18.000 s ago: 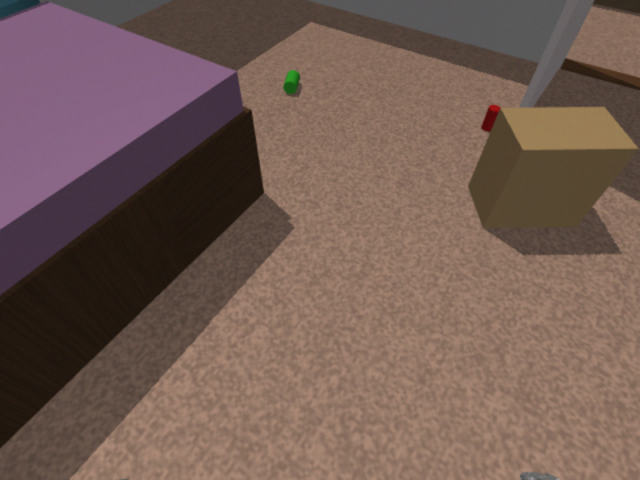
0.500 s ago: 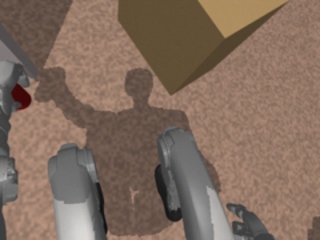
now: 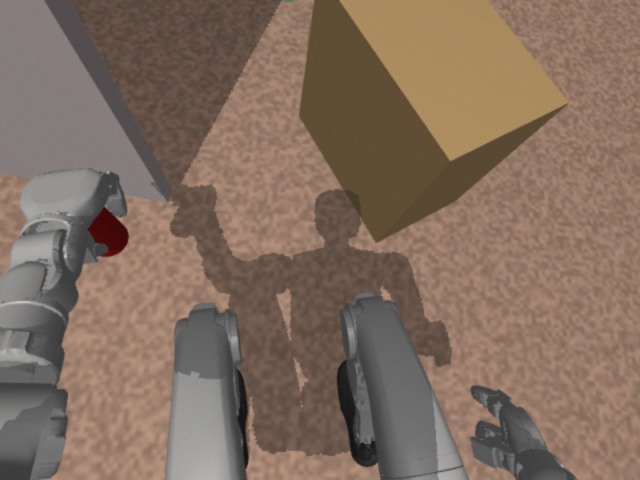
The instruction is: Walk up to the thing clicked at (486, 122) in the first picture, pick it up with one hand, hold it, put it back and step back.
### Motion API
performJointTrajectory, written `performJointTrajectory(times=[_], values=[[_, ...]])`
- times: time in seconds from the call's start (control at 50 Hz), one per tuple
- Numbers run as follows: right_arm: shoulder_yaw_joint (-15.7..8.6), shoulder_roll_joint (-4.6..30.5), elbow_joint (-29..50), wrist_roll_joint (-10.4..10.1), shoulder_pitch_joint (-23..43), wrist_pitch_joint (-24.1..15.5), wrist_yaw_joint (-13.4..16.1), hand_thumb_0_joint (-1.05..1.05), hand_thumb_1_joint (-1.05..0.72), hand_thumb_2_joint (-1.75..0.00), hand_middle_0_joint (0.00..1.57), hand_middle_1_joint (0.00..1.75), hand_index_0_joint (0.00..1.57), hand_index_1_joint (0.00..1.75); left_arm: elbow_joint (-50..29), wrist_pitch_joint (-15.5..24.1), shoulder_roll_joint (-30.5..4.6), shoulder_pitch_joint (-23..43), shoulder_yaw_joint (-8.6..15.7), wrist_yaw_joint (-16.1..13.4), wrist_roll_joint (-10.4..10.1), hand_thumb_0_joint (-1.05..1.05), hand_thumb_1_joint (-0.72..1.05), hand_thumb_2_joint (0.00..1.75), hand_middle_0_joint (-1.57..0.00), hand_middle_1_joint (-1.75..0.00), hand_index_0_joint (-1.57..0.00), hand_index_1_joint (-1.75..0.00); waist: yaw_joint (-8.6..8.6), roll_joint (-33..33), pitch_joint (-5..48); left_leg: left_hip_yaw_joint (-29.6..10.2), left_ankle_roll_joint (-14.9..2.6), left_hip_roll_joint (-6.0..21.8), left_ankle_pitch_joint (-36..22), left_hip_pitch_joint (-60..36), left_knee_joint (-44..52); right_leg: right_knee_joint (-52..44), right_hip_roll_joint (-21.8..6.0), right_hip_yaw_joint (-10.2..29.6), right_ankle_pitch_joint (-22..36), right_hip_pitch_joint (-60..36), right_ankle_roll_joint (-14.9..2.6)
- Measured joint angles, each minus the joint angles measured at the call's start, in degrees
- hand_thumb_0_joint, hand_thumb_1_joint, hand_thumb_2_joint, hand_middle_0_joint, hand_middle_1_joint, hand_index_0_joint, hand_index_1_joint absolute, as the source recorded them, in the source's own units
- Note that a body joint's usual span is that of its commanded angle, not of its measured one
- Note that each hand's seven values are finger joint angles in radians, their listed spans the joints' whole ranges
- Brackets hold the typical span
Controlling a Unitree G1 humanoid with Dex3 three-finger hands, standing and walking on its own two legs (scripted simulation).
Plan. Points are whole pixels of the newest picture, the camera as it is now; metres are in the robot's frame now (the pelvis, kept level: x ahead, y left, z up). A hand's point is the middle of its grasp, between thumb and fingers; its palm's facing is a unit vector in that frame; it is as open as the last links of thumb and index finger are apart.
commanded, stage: lift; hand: left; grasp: from above
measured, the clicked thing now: (92, 225) +0.43 +0.29 -0.13
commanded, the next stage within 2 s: hold in 0.96 s
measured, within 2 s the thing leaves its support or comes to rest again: neither
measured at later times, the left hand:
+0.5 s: hand out of the picture +0.36 +0.27 +0.09, palm faces -0.45 -0.10 -0.89, open 7.9 cm
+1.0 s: hand out of the picture +0.37 +0.25 +0.18, palm faces -0.44 -0.11 -0.89, open 7.9 cm
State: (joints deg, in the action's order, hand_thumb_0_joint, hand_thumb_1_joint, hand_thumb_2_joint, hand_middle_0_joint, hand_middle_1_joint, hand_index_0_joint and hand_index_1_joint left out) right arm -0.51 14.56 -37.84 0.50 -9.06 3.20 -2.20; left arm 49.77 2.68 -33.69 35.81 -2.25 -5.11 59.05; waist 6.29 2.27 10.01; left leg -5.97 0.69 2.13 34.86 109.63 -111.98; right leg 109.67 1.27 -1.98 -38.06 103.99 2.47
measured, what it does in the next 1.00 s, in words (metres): rises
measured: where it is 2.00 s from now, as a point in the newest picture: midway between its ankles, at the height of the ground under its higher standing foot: (297, 435)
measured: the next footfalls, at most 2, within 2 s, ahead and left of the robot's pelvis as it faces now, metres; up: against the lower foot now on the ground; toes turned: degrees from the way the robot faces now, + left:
none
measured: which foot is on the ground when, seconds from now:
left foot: down 0.00-1.00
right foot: down 0.00-1.00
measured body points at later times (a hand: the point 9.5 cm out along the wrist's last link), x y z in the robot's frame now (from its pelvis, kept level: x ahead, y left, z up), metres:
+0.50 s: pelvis +0.03 +0.00 +0.18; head +0.12 +0.02 +0.62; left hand +0.38 +0.27 +0.15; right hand +0.15 -0.25 +0.06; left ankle +0.09 +0.13 -0.44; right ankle +0.09 -0.14 -0.44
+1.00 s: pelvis +0.07 +0.00 +0.26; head +0.12 +0.01 +0.71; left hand +0.39 +0.25 +0.23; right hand +0.16 -0.26 +0.14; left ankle +0.09 +0.13 -0.44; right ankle +0.09 -0.14 -0.44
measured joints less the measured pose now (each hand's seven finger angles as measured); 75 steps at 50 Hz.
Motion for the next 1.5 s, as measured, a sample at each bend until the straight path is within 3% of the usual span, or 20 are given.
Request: performJointTrajectory(times=[0.18,0.32,0.58,0.82,1.16,1.5], values=[[-0.04,-0.71,-0.49,-1.24,0.74,0.56,2.09,0.0,-0.92,-0.9,0.2,0.3,0.21,0.3,-5.74,-2.79,2.86,-7.31,-2.27,0.66,-1.93,-0.05,-0.02,0.88,-0.51,-1.05,-0.81,-0.98,-0.85,0.19,-0.05,1.22,-0.25,0.34,-1.88,-15.03,12.73,-12.88,-0.29,0.42,2.49,-14.59,-0.12],[0.26,-1.25,-1.97,-2.09,-0.6,0.08,3.79,0.0,-0.92,-0.9,0.2,0.3,0.21,0.3,-6.89,-3.47,5.5,-12.66,-4.47,-0.27,-2.15,-0.05,-0.02,0.88,-0.51,-1.05,-0.81,-0.99,-1.62,0.33,-0.01,2.49,-0.39,0.55,-3.73,-28.62,23.87,-24.03,-0.51,1.08,4.82,-27.7,-0.25],[-0.22,-1.22,-3.98,-2.31,-4.17,-2.2,5.11,0.0,-0.92,-0.9,0.2,0.3,0.21,0.3,0.19,-3.68,9.05,-14.1,-7.16,-3.31,-1.79,-0.05,-0.02,0.88,-0.51,-1.05,-0.8,-1.01,-2.11,-0.19,-1.62,4.28,-0.37,0.61,-8.18,-49.9,42.66,-42.64,-0.87,2.04,9.79,-48.22,-0.45],[-1.03,-0.6,-4.6,-2.05,-6.33,-2.1,4.77,0.0,-0.91,-0.9,0.2,0.3,0.21,0.3,1.48,-4.14,11.47,-15.1,-7.43,-5.11,-1.17,-0.05,-0.02,0.88,-0.51,-1.06,-0.8,-1.01,-2.13,-0.67,-4.27,5.63,-0.28,0.37,-11.92,-63.45,55.8,-55.24,-1.3,2.89,13.61,-61.08,-0.58],[-1.89,-0.48,-4.49,-2.56,-5.8,-1.51,4.41,0.01,-0.91,-0.9,0.2,0.3,0.21,0.3,0.71,-4.44,12.6,-16.37,-8.59,-3.73,-1.79,-0.05,-0.02,0.88,-0.51,-1.08,-0.8,-1.03,-3.24,-0.65,-5.76,6.84,-0.22,-0.08,-15.57,-76.98,68.57,-67.34,-1.87,3.66,17.23,-73.93,-0.63],[-2.24,0.02,-3.49,-3.25,-4.57,-0.52,4.26,0.01,-0.91,-0.89,0.2,0.3,0.21,0.3,-3.38,-4.53,12.09,-17.57,-9.89,0.64,-1.67,-0.05,-0.02,0.88,-0.51,-1.12,-0.79,-1.06,-4.8,-0.5,-6.6,7.59,-0.29,-0.25,-17.72,-84.95,75.2,-73.73,-2.07,4.21,19.48,-81.52,-0.6]])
